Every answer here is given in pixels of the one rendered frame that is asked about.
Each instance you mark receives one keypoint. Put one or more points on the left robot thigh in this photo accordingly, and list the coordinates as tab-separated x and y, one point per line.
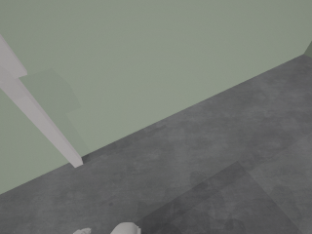
126	228

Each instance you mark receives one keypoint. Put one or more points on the panel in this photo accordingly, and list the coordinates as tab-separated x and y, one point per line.
11	69

